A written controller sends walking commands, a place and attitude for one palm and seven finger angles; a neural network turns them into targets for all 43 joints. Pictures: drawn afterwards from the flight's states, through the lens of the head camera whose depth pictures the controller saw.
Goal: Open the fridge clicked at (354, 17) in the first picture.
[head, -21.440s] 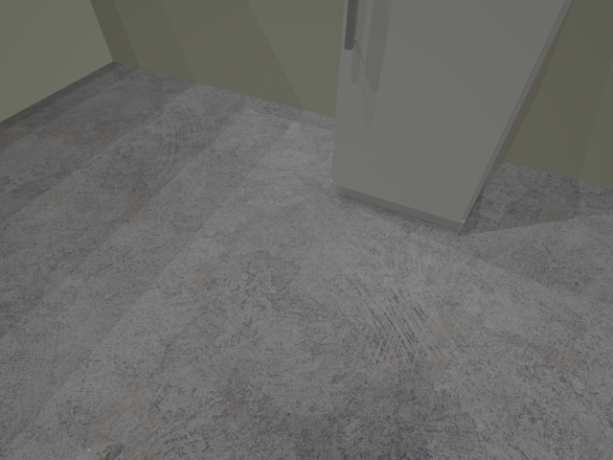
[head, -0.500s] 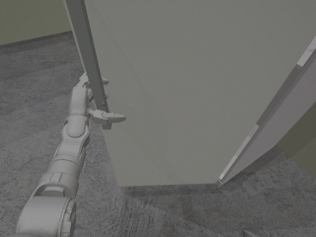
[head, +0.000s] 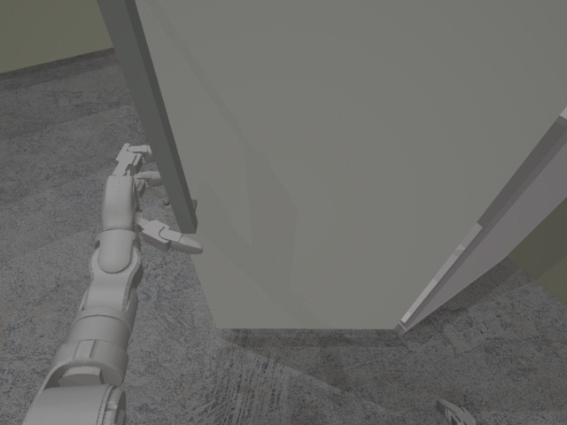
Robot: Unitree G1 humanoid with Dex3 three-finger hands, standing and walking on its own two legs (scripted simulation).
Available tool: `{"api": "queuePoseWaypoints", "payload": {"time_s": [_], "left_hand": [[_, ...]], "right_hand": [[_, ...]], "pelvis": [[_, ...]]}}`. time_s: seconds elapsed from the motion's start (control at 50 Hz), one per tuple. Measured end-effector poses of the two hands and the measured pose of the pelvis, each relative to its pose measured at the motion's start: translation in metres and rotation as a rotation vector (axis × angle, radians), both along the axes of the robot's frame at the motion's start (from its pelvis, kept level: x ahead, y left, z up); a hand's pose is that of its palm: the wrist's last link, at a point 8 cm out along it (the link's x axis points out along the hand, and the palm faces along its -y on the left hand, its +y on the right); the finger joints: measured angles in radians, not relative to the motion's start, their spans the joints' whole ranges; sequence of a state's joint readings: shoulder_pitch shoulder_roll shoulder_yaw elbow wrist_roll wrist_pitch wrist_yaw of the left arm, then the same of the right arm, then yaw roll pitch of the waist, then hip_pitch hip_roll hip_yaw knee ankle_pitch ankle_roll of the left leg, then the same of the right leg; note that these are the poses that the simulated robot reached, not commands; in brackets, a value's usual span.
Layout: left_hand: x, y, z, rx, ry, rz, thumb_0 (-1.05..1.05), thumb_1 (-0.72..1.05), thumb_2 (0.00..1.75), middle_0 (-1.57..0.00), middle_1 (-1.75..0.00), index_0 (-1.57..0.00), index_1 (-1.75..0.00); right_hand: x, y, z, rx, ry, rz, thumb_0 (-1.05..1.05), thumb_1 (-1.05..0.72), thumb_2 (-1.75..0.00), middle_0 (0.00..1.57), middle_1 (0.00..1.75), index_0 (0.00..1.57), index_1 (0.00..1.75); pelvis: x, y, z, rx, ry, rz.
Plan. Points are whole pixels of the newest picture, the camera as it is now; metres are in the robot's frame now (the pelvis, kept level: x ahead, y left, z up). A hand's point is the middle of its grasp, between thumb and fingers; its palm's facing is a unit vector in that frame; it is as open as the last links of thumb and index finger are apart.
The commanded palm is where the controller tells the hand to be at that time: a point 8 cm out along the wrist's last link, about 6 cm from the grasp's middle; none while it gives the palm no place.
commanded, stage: slip the hand off the handle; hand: left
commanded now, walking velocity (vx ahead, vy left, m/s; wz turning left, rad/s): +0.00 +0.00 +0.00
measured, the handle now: (166, 132) +0.46 +0.18 +0.17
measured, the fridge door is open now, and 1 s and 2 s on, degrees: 58 58 58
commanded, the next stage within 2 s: draw the hand back to the body in 1.10 s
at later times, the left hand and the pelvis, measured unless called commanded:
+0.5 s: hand (125, 222) +0.36 +0.23 +0.09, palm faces +0.19 -0.96 -0.20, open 14.7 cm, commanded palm +0.32 +0.27 +0.10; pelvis +0.00 +0.00 +0.00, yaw +1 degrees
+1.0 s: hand (132, 281) +0.27 +0.20 +0.09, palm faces +0.18 -0.97 -0.19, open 14.7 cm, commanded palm +0.23 +0.24 +0.10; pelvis +0.00 -0.01 +0.00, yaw +2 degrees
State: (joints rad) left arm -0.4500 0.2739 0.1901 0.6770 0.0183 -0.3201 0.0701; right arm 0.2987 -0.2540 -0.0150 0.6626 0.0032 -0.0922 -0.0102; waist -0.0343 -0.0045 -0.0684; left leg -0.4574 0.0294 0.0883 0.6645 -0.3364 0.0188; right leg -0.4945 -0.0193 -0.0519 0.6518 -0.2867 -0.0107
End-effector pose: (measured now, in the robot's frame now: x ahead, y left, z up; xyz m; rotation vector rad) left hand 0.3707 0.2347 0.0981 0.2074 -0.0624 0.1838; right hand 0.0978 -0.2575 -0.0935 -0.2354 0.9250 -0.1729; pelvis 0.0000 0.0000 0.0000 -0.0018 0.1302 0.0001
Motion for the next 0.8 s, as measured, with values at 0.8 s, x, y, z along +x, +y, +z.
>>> {"api": "queuePoseWaypoints", "payload": {"time_s": [0.8], "left_hand": [[-0.09, 0.02, -0.002, -0.004, -0.021, -0.017, -0.01, -0.55, 0.2, -0.25, -1.15, -0.25, -1.15]], "right_hand": [[0.038, 0.015, 0.005, 0.022, -0.14, 0.085, 0.01, -0.91, -0.89, 0.2, 0.3, 0.2, 0.3]], "pelvis": [[-0.002, -0.002, -0.004, -0.002, -0.044, 0.019]]}}
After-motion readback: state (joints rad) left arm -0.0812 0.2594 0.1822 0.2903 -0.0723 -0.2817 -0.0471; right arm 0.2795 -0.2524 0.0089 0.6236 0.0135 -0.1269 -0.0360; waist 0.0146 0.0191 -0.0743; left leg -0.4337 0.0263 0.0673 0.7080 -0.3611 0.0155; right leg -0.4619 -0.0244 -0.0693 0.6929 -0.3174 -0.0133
